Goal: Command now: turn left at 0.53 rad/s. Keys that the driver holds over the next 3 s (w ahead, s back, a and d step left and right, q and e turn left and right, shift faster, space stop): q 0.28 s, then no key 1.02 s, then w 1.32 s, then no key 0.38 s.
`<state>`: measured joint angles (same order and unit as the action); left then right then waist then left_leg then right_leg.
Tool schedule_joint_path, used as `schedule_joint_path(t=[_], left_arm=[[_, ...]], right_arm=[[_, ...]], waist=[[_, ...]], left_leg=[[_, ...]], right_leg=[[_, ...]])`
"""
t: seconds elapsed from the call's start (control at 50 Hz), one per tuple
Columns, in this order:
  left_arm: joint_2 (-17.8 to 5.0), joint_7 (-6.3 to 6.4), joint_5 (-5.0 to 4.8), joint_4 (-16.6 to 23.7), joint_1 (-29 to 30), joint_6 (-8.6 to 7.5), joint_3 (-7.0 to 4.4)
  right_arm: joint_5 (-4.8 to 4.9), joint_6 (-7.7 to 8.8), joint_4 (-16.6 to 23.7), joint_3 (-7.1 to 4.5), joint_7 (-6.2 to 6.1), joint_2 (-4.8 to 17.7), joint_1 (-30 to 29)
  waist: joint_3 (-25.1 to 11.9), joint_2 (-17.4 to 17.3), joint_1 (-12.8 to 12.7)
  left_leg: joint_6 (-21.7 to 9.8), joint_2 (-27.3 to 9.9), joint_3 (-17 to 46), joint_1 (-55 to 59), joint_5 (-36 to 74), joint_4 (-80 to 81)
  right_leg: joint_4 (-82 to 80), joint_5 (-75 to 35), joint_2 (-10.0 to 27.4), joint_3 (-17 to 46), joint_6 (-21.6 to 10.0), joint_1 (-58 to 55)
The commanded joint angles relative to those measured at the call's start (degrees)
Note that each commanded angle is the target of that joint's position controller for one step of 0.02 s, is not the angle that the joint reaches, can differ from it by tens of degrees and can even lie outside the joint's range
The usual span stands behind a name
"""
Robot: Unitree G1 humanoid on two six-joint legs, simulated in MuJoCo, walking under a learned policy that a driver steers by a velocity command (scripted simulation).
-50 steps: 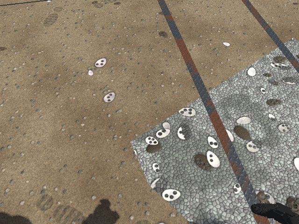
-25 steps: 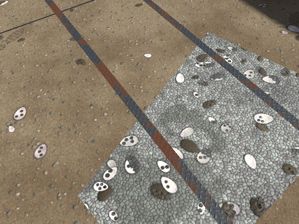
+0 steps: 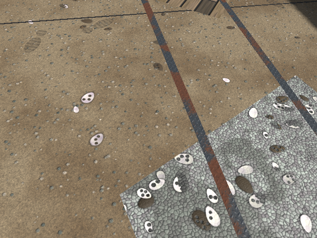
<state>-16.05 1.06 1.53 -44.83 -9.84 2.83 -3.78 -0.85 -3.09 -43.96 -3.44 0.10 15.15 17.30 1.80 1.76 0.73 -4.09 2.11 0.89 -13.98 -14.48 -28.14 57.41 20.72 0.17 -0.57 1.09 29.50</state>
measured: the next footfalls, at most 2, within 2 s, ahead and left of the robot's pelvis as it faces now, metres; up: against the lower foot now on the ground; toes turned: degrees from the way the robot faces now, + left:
right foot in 0.36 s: +0.06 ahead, -0.12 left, +0.00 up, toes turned +16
left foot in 0.70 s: -0.04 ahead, +0.08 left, +0.00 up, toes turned +11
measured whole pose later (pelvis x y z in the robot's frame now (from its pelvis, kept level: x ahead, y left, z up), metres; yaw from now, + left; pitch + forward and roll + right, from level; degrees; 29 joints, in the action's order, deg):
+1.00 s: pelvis -0.02 -0.02 +0.00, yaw +15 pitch -2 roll +0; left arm -14.2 0.7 0.7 -54.1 -13.3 0.7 -1.2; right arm -0.6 -0.2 -53.1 0.2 -1.4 13.4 11.1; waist 2.0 0.4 -1.2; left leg -2.1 2.9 3.4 -5.7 -14.1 -22.0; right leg 21.3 10.3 -0.9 0.5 -0.3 9.0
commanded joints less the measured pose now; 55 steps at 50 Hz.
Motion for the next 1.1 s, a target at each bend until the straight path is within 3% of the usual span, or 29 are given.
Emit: schedule_joint_path(t=[0.02,0.1,0.18,0.28,0.34,0.36,0.38,0.4,0.42,0.44,0.46,0.48,0.52,0.58,0.64,0.68,0.7,0.72,0.74,0.76,0.82,0.9,1.1], left_arm=[[-4.2,-0.42,0.06,3.0,-0.6,-0.76,-1.10],[-3.8,0.07,-0.43,4.7,2.1,-0.43,-0.61],[-4.0,0.34,-0.73,6.1,3.0,-0.76,-0.18],[-4.6,0.74,-1.49,7.1,0.5,-1.61,0.18],[-4.1,1.49,-1.16,5.7,-5.6,-2.50,0.44],[-7.6,2.02,-0.22,6.3,-5.0,-2.83,-0.16],[-12.4,1.91,-0.03,8.4,-0.6,-2.68,-0.71],[-11.9,1.27,0.35,7.6,-2.0,-2.46,-1.00],[-8.1,0.78,-0.23,7.8,-0.3,-2.61,0.05],[-5.8,0.48,-0.57,8.0,2.6,-2.77,0.67],[-5.3,0.50,-0.39,8.3,4.1,-2.86,0.89],[-5.2,0.72,-0.41,8.0,3.6,-3.04,0.96],[-5.0,0.72,-0.52,6.8,0.9,-3.21,1.03],[-5.5,0.45,-0.51,5.1,-1.3,-3.16,0.99],[-7.0,-0.10,-0.24,3.5,-2.8,-2.39,0.45],[-6.7,-0.14,-0.68,2.6,-3.0,-2.24,0.51],[-5.4,-0.30,-0.75,2.8,-3.7,-2.71,0.86],[-3.3,-0.63,-1.31,3.6,-4.6,-3.16,1.40],[-2.9,-0.42,-1.09,2.1,-3.5,-2.77,1.74],[-3.6,-0.31,-0.72,1.3,-2.2,-2.54,1.57],[-4.9,-0.55,-0.64,-0.9,-2.4,-2.67,1.06],[-3.8,-0.30,-0.89,-4.6,-3.4,-2.84,1.43],[-3.1,0.13,-0.91,-12.2,-4.3,-2.63,1.88]], right_arm=[[0.74,1.51,4.9,-2.23,-0.03,8.6,-2.6],[0.49,1.40,4.6,-2.77,-0.43,9.5,1.2],[0.02,0.95,5.4,-3.32,-0.26,10.9,1.3],[-0.22,0.55,6.7,-3.79,0.56,11.7,-2.6],[0.70,0.47,7.3,-3.20,0.39,10.0,-6.8],[0.87,0.72,7.7,-2.34,0.20,7.1,-5.3],[0.86,0.94,8.2,-1.57,-0.12,4.2,-2.2],[-0.90,0.66,7.2,-2.80,-0.48,9.1,-2.5],[-0.76,0.52,6.2,-3.11,-0.37,9.7,-2.1],[-0.55,0.32,5.0,-2.97,-0.07,8.9,-1.6],[-0.40,0.14,4.4,-2.82,0.28,8.4,-1.0],[-0.36,-0.02,4.0,-2.58,0.64,7.9,-0.6],[0.01,-0.23,3.7,-1.89,0.81,6.7,-2.4],[0.37,-0.64,3.5,-0.46,0.60,4.4,-5.1],[0.96,-0.55,2.3,0.06,-0.11,4.4,-4.9],[0.46,0.37,0.5,0.51,-0.76,4.4,-2.7],[-0.32,1.19,0.5,0.42,-1.17,6.4,-2.9],[-0.62,1.79,0.7,-0.12,-1.41,10.3,-5.7],[-0.07,2.19,0.2,0.75,-0.94,7.1,-7.4],[-0.07,2.54,0.1,1.39,-0.71,5.3,-8.6],[0.19,3.07,-2.6,1.64,-1.50,5.8,-6.1],[0.27,3.29,-5.3,1.97,-1.63,5.3,-5.3],[0.36,3.69,-11.4,2.58,-1.95,4.9,-4.7]], waist=[[-3.8,-6.5,-1.2],[-3.6,-8.8,1.4],[-3.8,-9.1,2.2],[-5.0,-9.7,0.8],[-5.6,-8.1,-3.0],[-5.4,-0.9,-1.6],[-4.4,10.6,0.7],[-3.8,8.9,-0.5],[-2.4,4.8,0.9],[-0.8,3.4,2.0],[-1.3,5.1,2.5],[-1.8,7.0,2.1],[-2.9,6.3,0.4],[-3.7,7.3,-1.4],[-3.4,9.0,-1.8],[-3.4,6.1,0.1],[-5.2,2.9,-0.6],[-4.6,-6.1,-3.6],[-3.7,-7.3,-2.8],[-1.7,-7.3,-2.4],[-0.5,-7.4,-1.4],[0.0,-4.2,-1.3],[0.8,-2.1,-1.5]], left_leg=[[-8.0,-12.1,15.4,7.4,20.5,10.3],[-9.2,-12.4,19.0,12.4,19.5,9.2],[-10.2,-12.3,22.6,10.4,19.0,7.9],[-8.5,-10.6,27.2,5.4,23.2,6.1],[-3.1,-6.6,25.3,-1.1,16.9,2.5],[0.3,-2.4,20.9,-6.3,4.8,-3.3],[3.0,7.9,9.8,-14.8,-13.9,-12.8],[3.7,6.2,7.6,-12.7,-19.7,-24.0],[3.8,5.2,9.2,-11.5,-17.0,-28.6],[4.3,4.5,9.0,-10.5,-13.1,-31.0],[4.9,4.7,8.2,-10.4,-10.7,-32.1],[5.6,4.7,7.6,-10.8,-10.2,-31.8],[6.7,4.3,6.5,-10.3,-10.4,-27.6],[6.8,2.2,3.7,-5.8,-12.3,-14.9],[5.4,1.9,0.0,0.2,-9.4,-2.0],[3.9,0.3,1.3,9.1,5.6,12.4],[2.9,-4.5,7.0,14.5,8.9,12.9],[0.3,-10.7,13.9,12.3,16.0,10.4],[-1.5,-12.1,13.4,5.0,14.7,9.5],[-0.5,-10.0,12.3,3.3,10.1,9.9],[1.2,-7.0,10.0,3.2,8.4,10.7],[0.9,-6.7,9.4,4.4,7.9,10.8],[0.4,-6.4,9.2,3.5,6.2,12.4]], right_leg=[[4.8,-1.3,-0.2,2.2,0.8,4.8],[-2.7,0.3,-0.3,3.0,1.7,6.7],[-9.3,2.8,-1.3,3.4,1.3,2.3],[-18.0,3.5,-3.6,3.5,-0.5,-7.4],[-36.3,-7.4,-2.7,2.9,-2.2,-20.9],[-42.8,-5.1,6.3,12.1,-4.2,-24.7],[-46.6,-10.5,19.6,28.1,-9.3,-26.2],[-43.9,-17.5,22.2,29.0,-15.2,-19.3],[-43.3,-19.5,19.4,25.0,-15.5,-17.2],[-42.7,-20.2,15.3,19.2,-13.7,-15.6],[-42.1,-22.1,12.1,15.1,-12.0,-16.7],[-41.1,-27.1,10.8,12.9,-11.8,-18.7],[-39.4,-31.9,10.3,11.0,-12.1,-22.4],[-38.1,-29.8,10.4,10.8,-12.1,-24.7],[-36.2,-30.7,9.9,11.8,-11.9,-24.1],[-33.9,-31.1,9.1,11.2,-8.6,-20.0],[-33.3,-26.2,8.4,10.9,-5.9,-16.2],[-33.1,-16.7,3.3,6.3,-3.7,-14.2],[-36.2,-9.4,2.0,4.9,-3.1,-20.6],[-36.6,-10.9,2.0,5.3,-2.8,-21.8],[-36.4,-17.2,3.3,5.9,-3.3,-22.9],[-37.8,-16.3,3.5,6.1,-2.8,-22.1],[-38.7,-16.0,4.1,6.4,-2.4,-23.1]])
Over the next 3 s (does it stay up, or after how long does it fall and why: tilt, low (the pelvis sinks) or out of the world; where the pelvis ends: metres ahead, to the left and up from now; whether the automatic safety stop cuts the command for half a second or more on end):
stays up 0.72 0.10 0.00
